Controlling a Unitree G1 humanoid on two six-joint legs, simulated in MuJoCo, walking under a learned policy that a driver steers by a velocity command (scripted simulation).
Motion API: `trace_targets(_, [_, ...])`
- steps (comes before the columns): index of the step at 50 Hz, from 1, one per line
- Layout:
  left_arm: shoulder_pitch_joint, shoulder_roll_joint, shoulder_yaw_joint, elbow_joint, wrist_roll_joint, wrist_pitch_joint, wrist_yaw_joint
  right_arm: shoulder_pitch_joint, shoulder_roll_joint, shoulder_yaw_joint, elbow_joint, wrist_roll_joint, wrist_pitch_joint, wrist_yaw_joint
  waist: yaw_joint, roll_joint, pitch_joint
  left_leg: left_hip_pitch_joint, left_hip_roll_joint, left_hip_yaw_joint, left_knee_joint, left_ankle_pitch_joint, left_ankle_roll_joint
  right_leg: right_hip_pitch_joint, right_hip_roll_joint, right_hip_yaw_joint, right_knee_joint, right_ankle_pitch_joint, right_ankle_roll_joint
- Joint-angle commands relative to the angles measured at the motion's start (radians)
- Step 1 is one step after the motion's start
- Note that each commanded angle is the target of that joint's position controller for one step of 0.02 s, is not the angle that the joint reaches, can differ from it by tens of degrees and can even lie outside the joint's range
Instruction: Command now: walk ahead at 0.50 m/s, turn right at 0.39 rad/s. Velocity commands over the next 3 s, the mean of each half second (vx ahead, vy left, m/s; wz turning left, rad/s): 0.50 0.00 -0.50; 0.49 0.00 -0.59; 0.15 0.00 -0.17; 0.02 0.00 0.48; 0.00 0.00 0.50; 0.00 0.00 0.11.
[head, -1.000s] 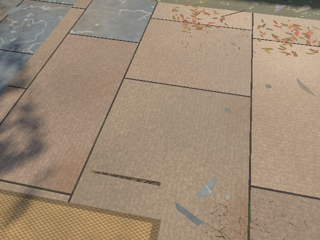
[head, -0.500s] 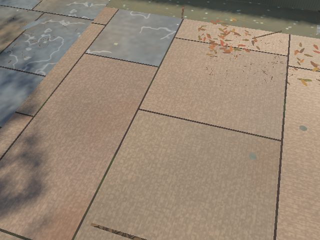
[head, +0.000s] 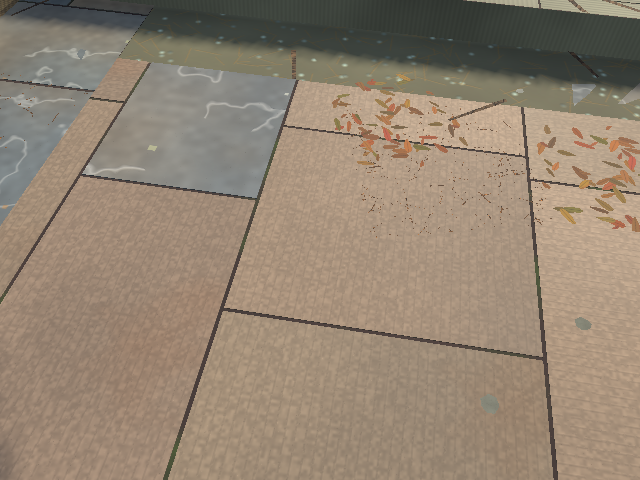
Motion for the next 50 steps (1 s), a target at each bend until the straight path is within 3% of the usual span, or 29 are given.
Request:
trace_targets(1, [0.021, 0.036, 0.014, -0.045, 0.008, 0.001, -0.004, -0.042, -0.135, -0.025, -0.051, -0.004, -0.017, -0.02, 0.031, 0.105, 0.021, 0.001, 0.278, -0.123, -0.195, 0.204, 0.112, -0.065, -0.025, 0.047, -0.1, 0.159, 0.013])
trace_targets(5, [-0.107, 0.011, 0.0, -0.093, 0.015, -0.006, -0.029, -0.012, -0.154, -0.026, -0.048, 0.005, -0.008, -0.038, -0.007, 0.088, 0.053, 0.039, 0.266, -0.015, -0.211, 0.236, 0.086, -0.039, -0.009, -0.043, -0.31, 0.298, 0.012])
trace_targets(10, [-0.236, 0.0, -0.013, -0.18, 0.013, -0.003, -0.063, 0.077, -0.178, -0.037, -0.022, 0.022, 0.03, -0.044, -0.043, 0.075, 0.093, 0.251, 0.33, 0.039, -0.119, 0.399, 0.081, -0.117, 0.015, -0.114, -0.423, 0.186, -0.02])
trace_targets(13, [-0.184, 0.045, 0.007, -0.206, 0.01, 0.002, -0.079, 0.036, -0.219, -0.05, -0.046, 0.031, 0.052, -0.052, 0.021, 0.131, 0.022, 0.289, 0.338, 0.082, 0.057, 0.853, 0.051, 0.044, 0.098, -0.2, -0.429, 0.038, -0.071])
trace_targets(14, [-0.097, 0.079, 0.025, -0.195, 0.007, 0.004, -0.08, 0.02, -0.233, -0.053, -0.055, 0.032, 0.06, -0.056, 0.075, 0.148, -0.03, 0.274, 0.33, 0.092, 0.19, 0.974, 0.039, 0.164, 0.137, -0.22, -0.429, -0.003, -0.096])
trace_targets(15, [0.052, 0.132, 0.054, -0.163, 0.004, 0.004, -0.073, -0.006, -0.236, -0.052, -0.065, 0.036, 0.064, -0.056, 0.159, 0.135, -0.109, 0.199, 0.296, 0.108, 0.391, 0.945, 0.01, 0.383, 0.175, -0.215, -0.503, 0.056, -0.133])
trace_targets(16, [0.203, 0.221, 0.089, -0.13, 0.007, 0.014, -0.049, -0.002, -0.216, -0.043, -0.086, 0.024, 0.055, -0.055, 0.216, 0.029, -0.202, -0.039, 0.247, 0.109, 0.698, 0.631, -0.035, 0.684, 0.068, -0.009, -0.551, 0.043, -0.191])
trace_targets(17, [0.176, 0.301, 0.095, -0.135, 0.003, 0.007, -0.042, 0.086, -0.049, 0.004, -0.133, -0.005, 0.023, -0.033, 0.084, -0.201, -0.265, -0.489, 0.017, -0.001, 1.035, -0.364, -0.093, 0.988, -0.176, 0.559, -0.641, -0.056, -0.374])
trace_targets(18, [0.222, 0.234, 0.072, -0.152, 0.017, -0.004, -0.044, -0.011, -0.121, -0.005, -0.159, 0.039, -0.026, -0.014, 0.147, -0.107, -0.365, -0.616, 0.002, -0.223, 1.141, -0.423, -0.072, 1.059, -0.229, 0.748, -0.767, -0.111, -0.404])
trace_targets(19, [0.184, 0.176, 0.057, -0.149, 0.023, -0.015, -0.043, -0.1, -0.157, -0.015, -0.188, 0.071, -0.051, -0.005, 0.155, -0.065, -0.236, -0.698, 0.06, -0.237, 1.11, -0.328, -0.042, 0.983, -0.197, 0.593, -0.778, -0.04, -0.347])
trace_targets(20, [0.111, 0.138, 0.046, -0.163, 0.016, -0.023, -0.043, -0.112, -0.155, -0.014, -0.184, 0.061, -0.061, -0.009, 0.109, 0.021, -0.153, -0.66, 0.108, -0.233, 1.013, -0.238, -0.029, 0.831, -0.148, 0.455, -0.777, 0.053, -0.305])
trace_targets(21, [0.038, 0.109, 0.037, -0.183, 0.018, -0.025, -0.043, -0.112, -0.162, -0.023, -0.173, 0.035, -0.057, -0.016, 0.067, 0.058, -0.101, -0.585, 0.137, -0.226, 0.923, -0.194, -0.037, 0.684, -0.11, 0.362, -0.789, 0.152, -0.277])
trace_targets(22, [0.002, 0.086, 0.026, -0.2, 0.025, -0.026, -0.039, -0.091, -0.172, -0.032, -0.17, 0.027, -0.042, -0.017, 0.033, 0.056, -0.088, -0.513, 0.157, -0.231, 0.876, -0.166, -0.047, 0.594, -0.084, 0.31, -0.812, 0.221, -0.267])
trace_targets(24, [0.0, 0.109, 0.028, -0.208, 0.022, -0.028, -0.029, -0.08, -0.152, -0.034, -0.183, 0.015, -0.015, -0.019, 0.005, 0.048, -0.068, -0.463, 0.161, -0.216, 0.783, -0.145, -0.081, 0.497, -0.067, 0.269, -0.841, 0.291, -0.27])
trace_targets(27, [0.045, 0.157, 0.04, -0.205, 0.018, -0.027, -0.008, -0.183, -0.12, -0.023, -0.224, 0.002, 0.001, -0.026, 0.027, 0.028, -0.026, -0.467, 0.134, -0.185, 0.575, 0.011, -0.125, 0.412, -0.021, 0.19, -0.858, 0.319, -0.248])
trace_targets(30, [0.085, 0.158, 0.042, -0.2, 0.013, -0.016, 0.0, -0.29, -0.093, -0.01, -0.258, 0.008, -0.004, -0.017, 0.073, -0.015, -0.012, -0.391, 0.079, -0.172, 0.333, 0.219, -0.125, 0.367, 0.037, 0.144, -0.838, 0.221, -0.19])
trace_targets(34, [0.142, 0.147, 0.04, -0.18, 0.006, -0.008, 0.0, -0.361, -0.125, -0.014, -0.3, 0.027, -0.013, -0.004, 0.102, -0.044, -0.014, -0.35, 0.049, -0.2, 0.206, 0.257, -0.109, 0.435, 0.003, 0.229, -0.778, 0.119, -0.163])
trace_targets(37, [0.138, 0.147, 0.042, -0.186, 0.01, 0.002, 0.009, -0.325, -0.167, -0.027, -0.303, 0.03, -0.031, 0.006, 0.071, -0.076, -0.025, -0.305, 0.045, -0.215, 0.163, 0.138, -0.076, 0.52, -0.033, 0.318, -0.682, 0.13, -0.147])
trace_targets(38, [0.122, 0.14, 0.039, -0.195, 0.012, 0.006, 0.01, -0.262, -0.178, -0.034, -0.287, 0.028, -0.038, 0.005, 0.034, -0.088, -0.044, -0.225, 0.039, -0.199, 0.132, 0.124, -0.056, 0.52, -0.018, 0.324, -0.633, 0.166, -0.133])
trace_targets(39, [0.109, 0.109, 0.027, -0.208, 0.016, 0.005, 0.008, -0.156, -0.208, -0.049, -0.264, 0.016, -0.044, 0.001, -0.017, -0.077, -0.113, -0.056, 0.067, -0.21, 0.126, 0.126, -0.022, 0.484, 0.033, 0.293, -0.513, 0.217, -0.103])
trace_targets(40, [0.108, 0.057, 0.006, -0.232, 0.031, 0.002, 0.004, 0.004, -0.264, -0.064, -0.249, 0.001, -0.045, -0.007, -0.082, 0.023, -0.255, 0.21, 0.233, -0.367, 0.152, 0.077, 0.04, 0.353, 0.099, 0.207, -0.237, 0.086, -0.063])
trace_targets(41, [0.267, -0.003, -0.012, -0.259, 0.0, -0.009, 0.001, 0.094, -0.34, -0.082, -0.211, -0.006, -0.029, -0.004, -0.009, 0.387, -0.376, 0.527, 0.462, -0.849, 0.058, -0.116, 0.214, -0.011, 0.229, 0.089, 0.087, -0.399, 0.004])
trace_targets(42, [0.264, 0.109, 0.003, -0.232, -0.014, -0.009, 0.005, 0.072, -0.242, -0.062, -0.227, 0.02, -0.023, 0.001, -0.031, 0.299, -0.322, 0.503, 0.471, -0.938, 0.01, -0.345, 0.202, -0.14, 0.14, 0.116, 0.224, -0.394, 0.014])
trace_targets(43, [0.15, 0.169, 0.019, -0.245, -0.007, -0.004, 0.005, 0.023, -0.172, -0.043, -0.245, 0.024, -0.016, -0.004, -0.06, 0.193, -0.188, 0.376, 0.422, -0.764, -0.005, -0.338, 0.15, -0.174, 0.104, 0.097, 0.253, -0.298, 0.019])
trace_targets(44, [0.091, 0.163, 0.021, -0.257, 0.004, 0.002, 0.007, -0.031, -0.158, -0.035, -0.252, 0.014, -0.007, -0.005, -0.043, 0.122, -0.111, 0.242, 0.379, -0.628, -0.021, -0.215, 0.12, -0.139, 0.067, 0.062, 0.235, -0.224, 0.024])
trace_targets(45, [0.056, 0.15, 0.024, -0.272, 0.016, 0.003, 0.005, -0.063, -0.138, -0.028, -0.245, 0.008, -0.001, -0.006, -0.025, 0.118, -0.052, 0.139, 0.341, -0.534, -0.044, -0.109, 0.112, -0.116, 0.04, 0.059, 0.185, -0.177, 0.024])
trace_targets(47, [0.066, 0.11, 0.023, -0.282, 0.004, 0.013, -0.004, -0.085, -0.124, -0.022, -0.236, 0.001, -0.005, -0.008, 0.01, 0.158, -0.015, 0.031, 0.297, -0.394, -0.088, 0.059, 0.103, -0.04, 0.007, 0.042, 0.126, -0.143, 0.025])
trace_targets(50, [0.044, 0.071, 0.016, -0.32, 0.013, 0.032, -0.001, -0.096, -0.169, -0.037, -0.22, 0.007, -0.01, -0.012, 0.035, 0.143, -0.013, 0.006, 0.308, -0.241, -0.079, 0.502, 0.135, -0.041, 0.008, 0.003, 0.011, -0.127, 0.058])
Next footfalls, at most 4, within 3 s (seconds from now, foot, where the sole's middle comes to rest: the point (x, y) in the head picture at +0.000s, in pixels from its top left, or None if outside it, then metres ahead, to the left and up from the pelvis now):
0.32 right None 0.33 -0.15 -0.78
0.80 left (339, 403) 0.67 -0.05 -0.78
1.26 right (482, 396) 0.69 -0.38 -0.78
1.66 left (374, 364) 0.77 -0.14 -0.78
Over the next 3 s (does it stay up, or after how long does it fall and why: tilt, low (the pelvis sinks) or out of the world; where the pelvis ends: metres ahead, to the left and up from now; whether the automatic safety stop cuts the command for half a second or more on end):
stays up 0.71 -0.20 -0.01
